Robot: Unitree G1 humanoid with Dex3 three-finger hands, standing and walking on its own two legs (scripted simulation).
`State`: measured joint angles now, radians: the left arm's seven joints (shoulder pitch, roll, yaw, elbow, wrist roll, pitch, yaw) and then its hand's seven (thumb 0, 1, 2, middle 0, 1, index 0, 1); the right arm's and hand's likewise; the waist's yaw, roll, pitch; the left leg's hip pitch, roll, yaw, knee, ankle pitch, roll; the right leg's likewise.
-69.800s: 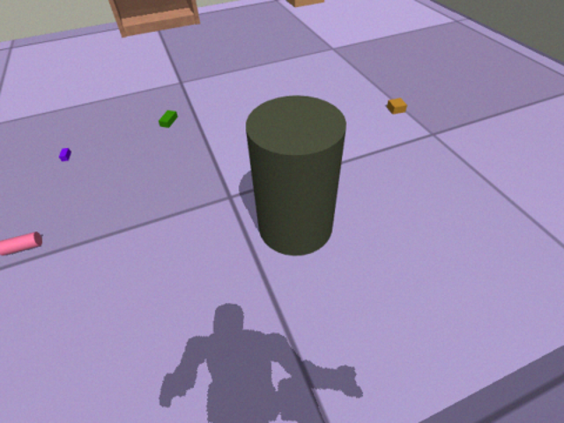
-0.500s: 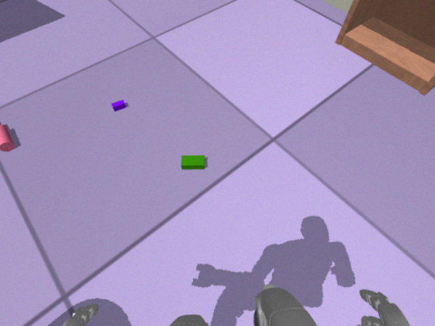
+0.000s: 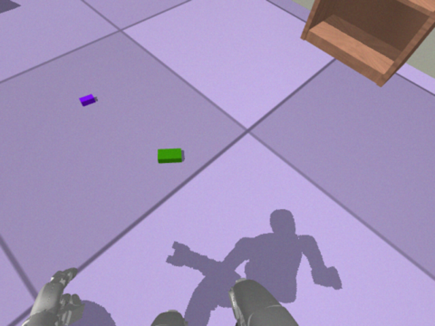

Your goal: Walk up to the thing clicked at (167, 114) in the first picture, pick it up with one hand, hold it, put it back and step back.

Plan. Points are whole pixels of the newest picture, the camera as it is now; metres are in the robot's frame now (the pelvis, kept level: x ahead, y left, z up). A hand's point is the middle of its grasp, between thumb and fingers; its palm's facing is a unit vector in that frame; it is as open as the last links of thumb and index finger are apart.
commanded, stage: step back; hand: left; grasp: from above
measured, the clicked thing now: (169, 155) +0.88 +0.16 -0.73
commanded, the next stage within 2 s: stand in 1.86 s
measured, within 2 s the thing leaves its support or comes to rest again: neither
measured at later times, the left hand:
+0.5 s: hand out of the picture +0.04 +0.13 -0.13, palm faces +0.01 -0.93 -0.37, open 7.4 cm
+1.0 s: hand out of the picture -0.12 +0.16 -0.13, palm faces +0.16 -0.93 -0.33, open 7.4 cm
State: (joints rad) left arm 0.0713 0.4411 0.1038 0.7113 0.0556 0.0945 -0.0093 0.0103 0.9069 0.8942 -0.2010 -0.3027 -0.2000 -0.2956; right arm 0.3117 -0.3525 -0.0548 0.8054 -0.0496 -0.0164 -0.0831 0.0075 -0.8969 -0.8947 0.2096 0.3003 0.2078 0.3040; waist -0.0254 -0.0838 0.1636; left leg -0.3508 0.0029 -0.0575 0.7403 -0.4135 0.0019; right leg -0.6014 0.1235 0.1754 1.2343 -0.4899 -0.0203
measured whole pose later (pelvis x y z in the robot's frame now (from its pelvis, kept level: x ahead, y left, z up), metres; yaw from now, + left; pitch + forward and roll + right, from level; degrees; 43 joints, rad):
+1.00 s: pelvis -0.14 -0.12 +0.02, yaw +9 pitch -2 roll -1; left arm 0.26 0.39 0.08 0.93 0.03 0.04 -0.04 0.01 0.90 0.89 -0.20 -0.30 -0.20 -0.30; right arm 0.31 -0.36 -0.04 0.98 -0.06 -0.01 -0.02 0.01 -0.90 -0.90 0.21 0.30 0.20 0.30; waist 0.00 -0.02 0.03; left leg -0.20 0.02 0.02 0.54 -0.31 0.03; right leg -0.44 0.02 0.02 0.88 -0.40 -0.01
